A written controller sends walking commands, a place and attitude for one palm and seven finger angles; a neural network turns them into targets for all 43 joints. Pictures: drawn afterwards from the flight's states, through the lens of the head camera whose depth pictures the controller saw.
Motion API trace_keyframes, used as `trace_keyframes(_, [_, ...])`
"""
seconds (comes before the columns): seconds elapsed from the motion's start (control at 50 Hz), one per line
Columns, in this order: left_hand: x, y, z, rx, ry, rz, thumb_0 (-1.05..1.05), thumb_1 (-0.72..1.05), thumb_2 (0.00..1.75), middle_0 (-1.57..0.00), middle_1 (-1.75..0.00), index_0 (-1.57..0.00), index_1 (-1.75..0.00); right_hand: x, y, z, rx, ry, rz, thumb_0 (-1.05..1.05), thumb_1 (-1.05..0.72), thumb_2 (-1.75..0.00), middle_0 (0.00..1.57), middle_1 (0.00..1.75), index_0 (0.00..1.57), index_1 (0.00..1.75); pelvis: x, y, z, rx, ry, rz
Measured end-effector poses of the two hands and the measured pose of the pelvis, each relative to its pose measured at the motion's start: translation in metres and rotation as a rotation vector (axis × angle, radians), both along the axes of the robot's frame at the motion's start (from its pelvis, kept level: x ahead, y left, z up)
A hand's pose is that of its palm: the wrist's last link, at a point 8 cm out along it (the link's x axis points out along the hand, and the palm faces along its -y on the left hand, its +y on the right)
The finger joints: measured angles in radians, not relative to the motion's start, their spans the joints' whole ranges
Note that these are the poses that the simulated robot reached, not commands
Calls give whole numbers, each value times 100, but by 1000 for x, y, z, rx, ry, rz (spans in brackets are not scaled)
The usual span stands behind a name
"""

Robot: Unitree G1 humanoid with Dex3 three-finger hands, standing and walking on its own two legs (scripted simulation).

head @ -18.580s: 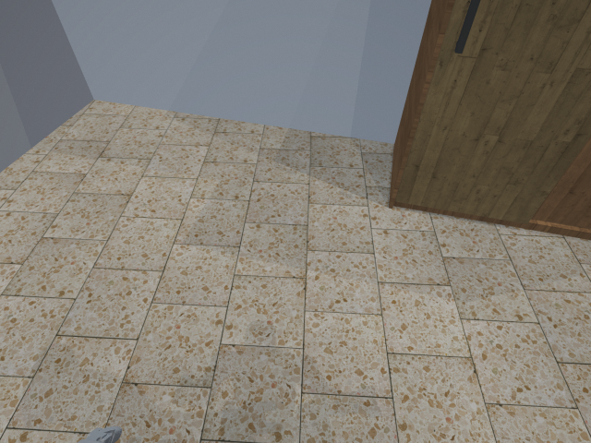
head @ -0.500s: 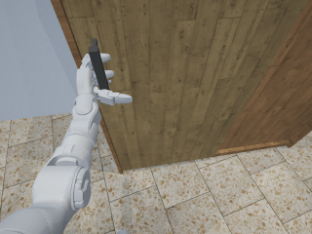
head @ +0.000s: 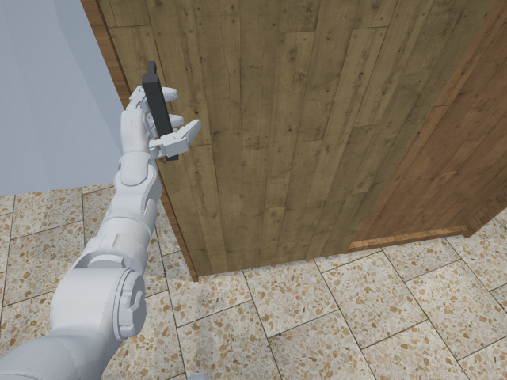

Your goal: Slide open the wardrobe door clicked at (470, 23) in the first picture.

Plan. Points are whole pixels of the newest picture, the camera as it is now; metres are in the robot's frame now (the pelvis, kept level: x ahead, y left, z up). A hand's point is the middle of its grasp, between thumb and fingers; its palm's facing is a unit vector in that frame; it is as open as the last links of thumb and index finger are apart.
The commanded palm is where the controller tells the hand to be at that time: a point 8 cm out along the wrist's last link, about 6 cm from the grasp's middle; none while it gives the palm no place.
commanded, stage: grip the handle and tug to test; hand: left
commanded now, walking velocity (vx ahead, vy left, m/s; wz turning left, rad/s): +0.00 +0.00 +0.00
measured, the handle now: (162, 113) +0.52 +0.13 +0.13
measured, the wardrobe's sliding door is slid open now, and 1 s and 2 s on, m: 0.00 0.00 0.03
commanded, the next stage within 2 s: tug the door sideways, standing still in 0.92 s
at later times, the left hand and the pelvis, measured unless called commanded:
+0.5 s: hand (177, 131) +0.48 +0.10 +0.13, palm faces +0.12 -0.99 +0.02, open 5.4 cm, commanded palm +0.44 +0.15 +0.13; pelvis +0.01 +0.00 +0.00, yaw +0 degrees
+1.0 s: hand (178, 132) +0.48 +0.10 +0.13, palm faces +0.10 -0.99 +0.01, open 5.5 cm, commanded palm +0.42 +0.15 +0.13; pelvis +0.05 +0.00 +0.01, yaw -1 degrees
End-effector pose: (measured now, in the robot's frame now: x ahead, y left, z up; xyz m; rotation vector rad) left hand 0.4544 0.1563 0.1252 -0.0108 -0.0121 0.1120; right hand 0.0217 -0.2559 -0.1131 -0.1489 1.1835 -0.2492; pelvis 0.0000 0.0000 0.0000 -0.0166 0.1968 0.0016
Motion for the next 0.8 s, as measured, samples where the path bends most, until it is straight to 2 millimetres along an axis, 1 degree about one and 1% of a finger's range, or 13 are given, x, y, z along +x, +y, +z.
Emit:
trace_keyframes(0.16, [0,1,-1,-13,4,-2,0,64,78,-42,-136,-42,-136,2,-1,0,-1,0,-3,1,-91,-90,20,30,20,30,2,0,1,1,-1,-2])
trace_keyframes(0.22, [-1,-2,1,-4,-2,-14,1,73,82,-43,-137,-43,-137,5,-1,1,2,-9,-5,1,-91,-90,20,30,20,30,4,0,1,2,-3,-4])
trace_keyframes(0.48, [-2,-4,1,-5,5,4,1,74,83,-39,-140,-41,-140,16,0,0,17,-32,1,1,-91,-90,20,30,20,30,8,-2,2,6,-8,-6])
trace_keyframes(0.64, [-3,-5,1,-6,2,6,1,76,81,-37,-140,-39,-140,23,-3,2,23,-52,-10,1,-91,-90,20,30,20,30,15,-4,4,11,-10,-16])
trace_keyframes(0.72, [-3,-5,1,-5,1,5,1,77,80,-35,-140,-38,-140,30,-4,4,25,-61,-13,1,-91,-90,20,30,20,30,21,-5,5,15,-11,-20])
trace_keyframes(0.8, [-3,-5,1,-5,0,2,1,78,79,-34,-140,-36,-140,42,-5,6,27,-74,-10,1,-91,-90,20,30,20,30,28,-5,7,17,-13,-22])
